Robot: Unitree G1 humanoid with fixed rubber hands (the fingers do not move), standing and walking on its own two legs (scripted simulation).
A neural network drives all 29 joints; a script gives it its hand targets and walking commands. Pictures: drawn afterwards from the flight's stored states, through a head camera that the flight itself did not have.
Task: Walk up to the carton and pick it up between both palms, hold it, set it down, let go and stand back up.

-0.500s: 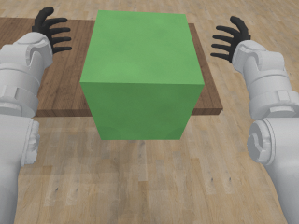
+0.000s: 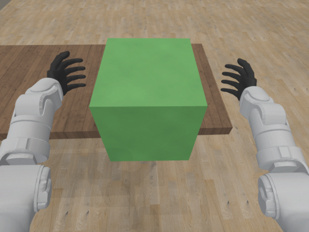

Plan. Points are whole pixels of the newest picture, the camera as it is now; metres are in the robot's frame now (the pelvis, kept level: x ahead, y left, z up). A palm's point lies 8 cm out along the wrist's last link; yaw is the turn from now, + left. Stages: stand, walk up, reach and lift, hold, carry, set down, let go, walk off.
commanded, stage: set down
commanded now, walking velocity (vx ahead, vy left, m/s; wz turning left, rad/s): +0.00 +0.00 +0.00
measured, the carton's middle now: (149, 100) +0.49 +0.00 +0.05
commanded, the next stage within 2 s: let go in 1.58 s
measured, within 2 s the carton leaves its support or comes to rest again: neither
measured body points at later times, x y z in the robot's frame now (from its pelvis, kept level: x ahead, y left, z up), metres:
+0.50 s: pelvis -0.01 +0.01 +0.00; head +0.01 +0.02 +0.45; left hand +0.38 +0.24 +0.11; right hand +0.37 -0.23 +0.11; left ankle -0.02 +0.12 -0.75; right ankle -0.01 -0.11 -0.75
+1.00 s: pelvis +0.00 +0.01 +0.00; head +0.02 +0.02 +0.45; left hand +0.32 +0.24 +0.05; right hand +0.30 -0.22 +0.05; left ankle -0.02 +0.12 -0.75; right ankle -0.01 -0.11 -0.75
